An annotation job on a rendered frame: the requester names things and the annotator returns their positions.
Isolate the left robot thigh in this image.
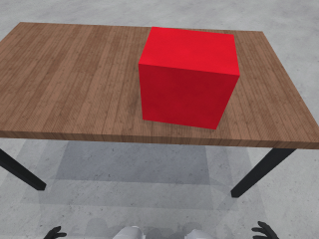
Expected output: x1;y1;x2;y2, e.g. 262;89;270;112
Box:
113;226;146;239

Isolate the table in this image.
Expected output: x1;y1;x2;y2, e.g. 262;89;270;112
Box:
0;22;319;198

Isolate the right robot hand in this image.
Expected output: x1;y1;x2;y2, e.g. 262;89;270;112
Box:
251;221;279;239

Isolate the left robot hand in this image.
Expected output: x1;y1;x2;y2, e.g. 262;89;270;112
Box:
44;226;67;239

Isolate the carton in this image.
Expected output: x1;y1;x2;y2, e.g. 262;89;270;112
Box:
138;26;240;129

